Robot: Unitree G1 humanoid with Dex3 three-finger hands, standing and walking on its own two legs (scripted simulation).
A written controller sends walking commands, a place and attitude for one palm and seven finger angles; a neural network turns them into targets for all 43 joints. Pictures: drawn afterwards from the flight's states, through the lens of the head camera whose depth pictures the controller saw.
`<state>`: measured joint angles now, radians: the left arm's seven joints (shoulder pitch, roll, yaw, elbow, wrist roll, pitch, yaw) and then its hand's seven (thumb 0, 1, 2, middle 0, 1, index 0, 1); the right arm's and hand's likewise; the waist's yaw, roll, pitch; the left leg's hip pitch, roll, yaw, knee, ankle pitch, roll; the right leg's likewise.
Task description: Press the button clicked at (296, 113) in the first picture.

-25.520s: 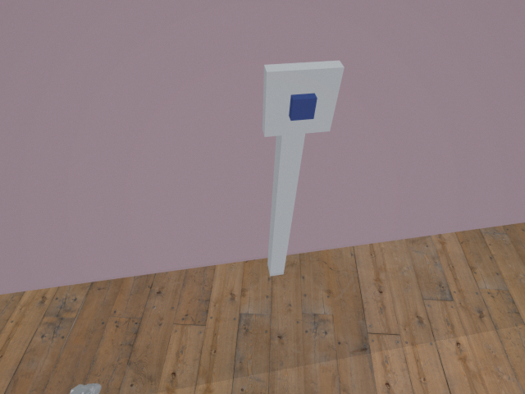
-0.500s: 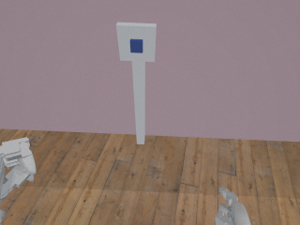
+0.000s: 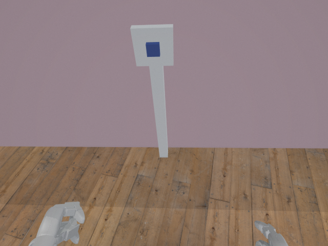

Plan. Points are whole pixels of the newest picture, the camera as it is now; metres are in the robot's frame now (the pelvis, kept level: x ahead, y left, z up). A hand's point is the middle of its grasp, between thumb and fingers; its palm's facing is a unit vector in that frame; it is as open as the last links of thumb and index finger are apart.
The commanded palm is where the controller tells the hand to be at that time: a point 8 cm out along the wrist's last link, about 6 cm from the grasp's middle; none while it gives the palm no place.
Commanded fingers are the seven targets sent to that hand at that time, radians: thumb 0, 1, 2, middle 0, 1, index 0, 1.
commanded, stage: let the arm hang, fingers relaxed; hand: left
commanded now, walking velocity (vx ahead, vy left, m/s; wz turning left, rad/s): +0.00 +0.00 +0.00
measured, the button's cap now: (153, 49) +0.80 +0.09 +0.09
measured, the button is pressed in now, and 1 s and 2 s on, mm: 0 0 0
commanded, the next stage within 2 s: stand and wait in 0.94 s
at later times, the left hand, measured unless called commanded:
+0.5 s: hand out of the picture -0.06 +0.18 -0.16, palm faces +0.03 -0.98 -0.22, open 6.3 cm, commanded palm none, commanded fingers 0.00 0.90 0.90 -0.20 -0.30 -0.20 -0.30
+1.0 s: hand out of the picture +0.00 +0.16 -0.16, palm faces +0.03 -0.98 -0.19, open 7.3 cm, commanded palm none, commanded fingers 0.00 0.90 0.90 -0.20 -0.30 -0.20 -0.30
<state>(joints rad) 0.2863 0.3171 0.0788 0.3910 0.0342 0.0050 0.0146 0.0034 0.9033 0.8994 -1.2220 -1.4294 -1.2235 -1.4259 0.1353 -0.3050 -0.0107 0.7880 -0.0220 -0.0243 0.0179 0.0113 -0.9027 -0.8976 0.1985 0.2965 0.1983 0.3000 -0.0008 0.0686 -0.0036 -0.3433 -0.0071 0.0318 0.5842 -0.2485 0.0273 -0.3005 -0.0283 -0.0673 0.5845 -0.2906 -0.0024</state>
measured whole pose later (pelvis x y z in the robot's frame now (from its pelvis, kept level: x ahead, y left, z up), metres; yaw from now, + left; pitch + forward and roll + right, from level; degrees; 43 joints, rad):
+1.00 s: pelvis +0.00 -0.01 +0.01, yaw +0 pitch -1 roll +0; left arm 0.29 0.13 0.02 1.14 0.01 -0.01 0.03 0.01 0.92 0.90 -0.20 -0.30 -0.20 -0.30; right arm 0.31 -0.12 -0.02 1.12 -0.02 0.01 -0.03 0.01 -0.91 -0.90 0.19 0.30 0.19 0.30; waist -0.01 0.01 0.05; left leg -0.23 0.01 0.03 0.44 -0.19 0.01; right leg -0.19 0.00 -0.07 0.44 -0.23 -0.02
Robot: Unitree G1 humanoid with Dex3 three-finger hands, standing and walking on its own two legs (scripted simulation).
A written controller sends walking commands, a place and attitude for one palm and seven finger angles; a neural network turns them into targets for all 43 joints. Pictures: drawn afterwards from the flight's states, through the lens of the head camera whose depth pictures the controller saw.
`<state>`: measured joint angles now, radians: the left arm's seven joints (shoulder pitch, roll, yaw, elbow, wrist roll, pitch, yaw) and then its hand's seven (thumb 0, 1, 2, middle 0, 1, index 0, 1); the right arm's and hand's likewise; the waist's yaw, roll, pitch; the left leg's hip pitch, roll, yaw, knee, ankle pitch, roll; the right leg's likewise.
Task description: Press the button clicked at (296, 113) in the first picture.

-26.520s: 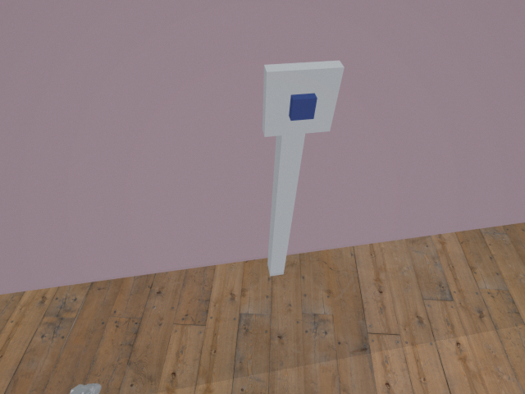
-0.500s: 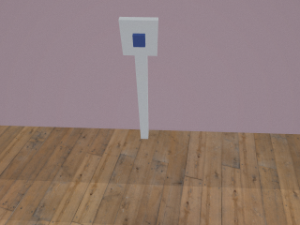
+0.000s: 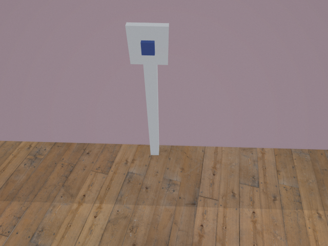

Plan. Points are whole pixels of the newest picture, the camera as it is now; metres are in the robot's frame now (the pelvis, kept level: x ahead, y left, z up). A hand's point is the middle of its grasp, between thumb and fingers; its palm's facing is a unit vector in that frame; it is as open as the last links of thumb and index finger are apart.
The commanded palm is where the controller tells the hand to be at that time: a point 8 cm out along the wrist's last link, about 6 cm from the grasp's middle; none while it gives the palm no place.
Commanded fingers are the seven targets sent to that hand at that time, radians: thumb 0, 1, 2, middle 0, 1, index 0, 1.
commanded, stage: stand and wait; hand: left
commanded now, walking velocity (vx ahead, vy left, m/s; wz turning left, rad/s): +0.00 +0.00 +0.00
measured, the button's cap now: (148, 47) +0.79 +0.11 +0.08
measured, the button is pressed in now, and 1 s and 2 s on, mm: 0 0 0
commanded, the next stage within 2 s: none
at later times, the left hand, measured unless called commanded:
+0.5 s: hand out of the picture +0.03 +0.16 -0.17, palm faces +0.03 -0.98 -0.20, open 7.4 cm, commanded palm none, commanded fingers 0.00 0.90 0.90 -0.20 -0.30 -0.20 -0.30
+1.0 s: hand out of the picture +0.03 +0.16 -0.17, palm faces +0.02 -0.98 -0.21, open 7.4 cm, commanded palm none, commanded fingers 0.00 0.90 0.90 -0.20 -0.30 -0.20 -0.30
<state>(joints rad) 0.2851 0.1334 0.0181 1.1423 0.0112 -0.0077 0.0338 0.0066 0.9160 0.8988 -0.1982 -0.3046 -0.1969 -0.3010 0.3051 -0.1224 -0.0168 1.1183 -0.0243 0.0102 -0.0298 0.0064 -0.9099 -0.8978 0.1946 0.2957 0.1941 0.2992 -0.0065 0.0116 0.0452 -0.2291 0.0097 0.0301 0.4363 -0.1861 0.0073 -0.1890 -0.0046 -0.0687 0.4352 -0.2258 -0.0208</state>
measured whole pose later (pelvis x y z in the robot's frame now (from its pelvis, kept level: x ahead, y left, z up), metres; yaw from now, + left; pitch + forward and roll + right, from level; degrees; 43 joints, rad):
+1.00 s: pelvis +0.02 -0.02 +0.00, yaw +0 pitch -2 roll +0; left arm 0.24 0.16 0.01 1.16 0.01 -0.02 0.03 0.00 0.91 0.90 -0.20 -0.30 -0.20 -0.30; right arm 0.25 -0.16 -0.01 1.15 -0.02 0.01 -0.03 0.01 -0.91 -0.90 0.20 0.30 0.19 0.30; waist -0.01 0.01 0.06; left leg -0.15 0.04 0.03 0.38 -0.19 -0.02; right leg -0.11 0.03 -0.07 0.37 -0.23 -0.05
